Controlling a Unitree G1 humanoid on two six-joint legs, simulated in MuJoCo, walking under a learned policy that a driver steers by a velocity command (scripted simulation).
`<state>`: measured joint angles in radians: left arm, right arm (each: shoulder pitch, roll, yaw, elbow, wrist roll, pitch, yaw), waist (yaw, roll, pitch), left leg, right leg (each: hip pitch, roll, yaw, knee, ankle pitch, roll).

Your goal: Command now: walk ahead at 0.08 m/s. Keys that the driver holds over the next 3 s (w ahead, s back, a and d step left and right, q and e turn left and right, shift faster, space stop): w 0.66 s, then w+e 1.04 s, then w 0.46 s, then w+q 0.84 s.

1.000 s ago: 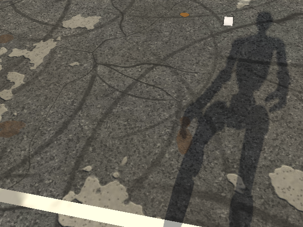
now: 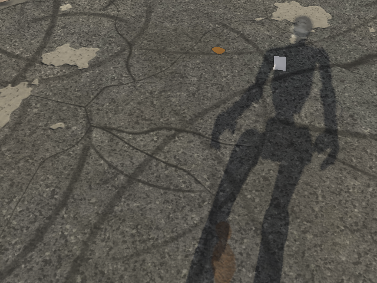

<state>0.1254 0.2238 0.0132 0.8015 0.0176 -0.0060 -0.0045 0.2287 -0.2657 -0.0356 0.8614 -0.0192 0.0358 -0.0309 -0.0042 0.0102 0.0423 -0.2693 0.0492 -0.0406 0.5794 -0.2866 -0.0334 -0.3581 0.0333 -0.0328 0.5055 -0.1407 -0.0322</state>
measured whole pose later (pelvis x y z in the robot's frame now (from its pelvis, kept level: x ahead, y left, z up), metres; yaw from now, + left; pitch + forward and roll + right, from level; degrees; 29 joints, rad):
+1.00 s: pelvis +0.42 +0.07 +0.02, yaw -8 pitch -1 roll +2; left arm 0.20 0.29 0.08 0.85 -0.03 -0.04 0.01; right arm 0.29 -0.25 -0.06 0.95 -0.02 -0.11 0.01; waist -0.05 -0.04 0.02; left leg -0.03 -0.06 0.18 0.23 -0.19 0.06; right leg -0.70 -0.11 0.10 0.92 -0.01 -0.02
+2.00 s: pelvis +0.97 -0.11 +0.02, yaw -38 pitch +2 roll +1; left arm 0.18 0.29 0.05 0.68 -0.01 -0.05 0.00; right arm 0.35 -0.26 -0.06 0.87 0.00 -0.10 0.02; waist -0.07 -0.04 0.02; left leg -0.14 -0.04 0.03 0.30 -0.19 0.04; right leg -0.63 -0.08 0.05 0.88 -0.20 -0.01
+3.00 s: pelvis +1.42 -0.41 +0.02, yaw -13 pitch +2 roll +0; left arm 0.11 0.30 0.06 0.71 0.01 -0.10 0.01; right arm 0.30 -0.28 -0.07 0.72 0.01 -0.05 0.01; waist -0.04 -0.02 0.04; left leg -0.20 -0.12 -0.07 0.36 -0.18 0.10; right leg -0.65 -0.11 0.08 0.94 -0.21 0.05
